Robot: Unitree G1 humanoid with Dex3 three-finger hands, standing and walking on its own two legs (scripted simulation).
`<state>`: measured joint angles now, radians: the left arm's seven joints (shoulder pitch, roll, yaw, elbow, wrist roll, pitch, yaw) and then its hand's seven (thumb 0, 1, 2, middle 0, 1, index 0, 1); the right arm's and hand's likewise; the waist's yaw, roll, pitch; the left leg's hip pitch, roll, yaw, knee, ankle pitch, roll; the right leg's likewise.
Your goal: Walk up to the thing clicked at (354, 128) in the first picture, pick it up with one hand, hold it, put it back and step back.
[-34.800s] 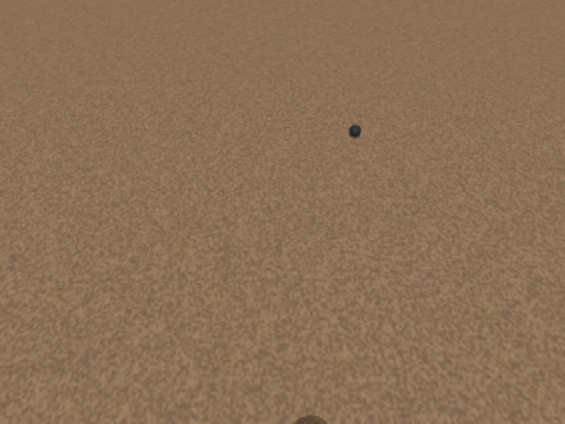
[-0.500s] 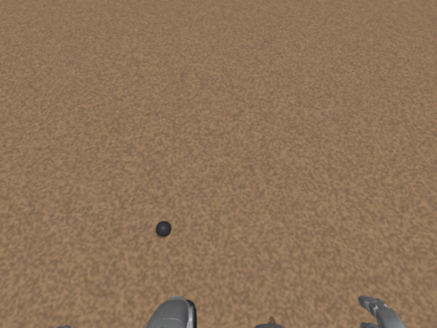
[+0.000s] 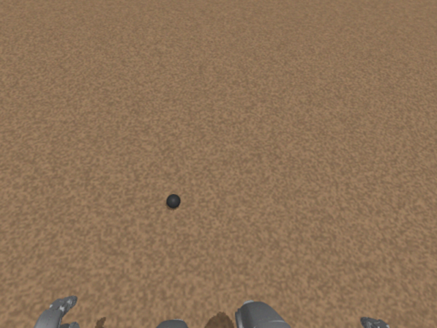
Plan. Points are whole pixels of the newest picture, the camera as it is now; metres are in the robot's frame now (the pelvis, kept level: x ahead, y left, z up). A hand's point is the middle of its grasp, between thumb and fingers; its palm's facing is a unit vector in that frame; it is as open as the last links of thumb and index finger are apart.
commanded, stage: step back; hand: left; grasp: from above
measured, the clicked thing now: (173, 201) +0.71 +0.20 -0.73
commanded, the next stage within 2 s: stand in 1.92 s
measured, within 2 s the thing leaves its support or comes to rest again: neither
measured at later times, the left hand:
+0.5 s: hand out of the picture -0.09 +0.24 -0.13, palm faces +0.01 -0.89 -0.45, open 7.4 cm
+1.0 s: hand out of the picture -0.31 +0.24 -0.15, palm faces -0.03 -0.92 -0.40, open 7.4 cm
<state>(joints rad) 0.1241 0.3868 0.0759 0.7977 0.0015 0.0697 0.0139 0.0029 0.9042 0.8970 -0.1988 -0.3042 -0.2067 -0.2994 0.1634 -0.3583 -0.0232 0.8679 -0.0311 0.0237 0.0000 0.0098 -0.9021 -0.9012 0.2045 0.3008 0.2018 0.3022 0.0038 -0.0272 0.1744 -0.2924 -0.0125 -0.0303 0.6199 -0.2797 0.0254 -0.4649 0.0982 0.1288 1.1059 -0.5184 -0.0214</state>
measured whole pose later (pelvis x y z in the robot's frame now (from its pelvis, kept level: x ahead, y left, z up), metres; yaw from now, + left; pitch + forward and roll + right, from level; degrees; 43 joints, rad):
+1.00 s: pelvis -0.35 -0.03 -0.01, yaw -3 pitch -3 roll -2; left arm 0.26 0.37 0.06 0.97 0.04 0.01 -0.01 0.00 0.90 0.90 -0.20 -0.30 -0.21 -0.30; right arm 0.11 -0.39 -0.05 0.87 -0.04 0.05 0.01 0.01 -0.90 -0.90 0.20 0.30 0.20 0.30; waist 0.04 0.05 0.11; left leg -0.43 0.04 -0.03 0.74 -0.37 0.01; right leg -0.19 0.06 0.03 0.61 -0.38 -0.03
